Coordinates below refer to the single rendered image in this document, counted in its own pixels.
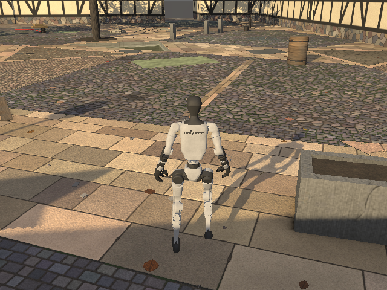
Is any left robot hand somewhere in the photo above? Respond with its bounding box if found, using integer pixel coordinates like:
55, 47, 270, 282
154, 168, 168, 182

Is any left robot foot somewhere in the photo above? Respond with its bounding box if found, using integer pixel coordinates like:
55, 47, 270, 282
172, 237, 180, 253

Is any humanoid robot head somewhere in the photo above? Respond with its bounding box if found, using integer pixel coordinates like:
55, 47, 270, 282
184, 95, 204, 125

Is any right robot hand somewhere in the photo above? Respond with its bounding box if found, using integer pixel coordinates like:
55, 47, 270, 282
217, 166, 231, 178

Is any robot right forearm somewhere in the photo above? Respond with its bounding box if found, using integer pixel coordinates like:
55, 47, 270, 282
218, 146, 229, 169

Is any robot left forearm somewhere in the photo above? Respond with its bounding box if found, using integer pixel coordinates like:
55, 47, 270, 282
156, 146, 169, 171

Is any right robot upper arm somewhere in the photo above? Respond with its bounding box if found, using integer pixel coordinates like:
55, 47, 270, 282
207, 122, 223, 156

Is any left robot upper arm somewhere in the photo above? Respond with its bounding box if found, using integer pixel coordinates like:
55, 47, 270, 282
163, 122, 181, 156

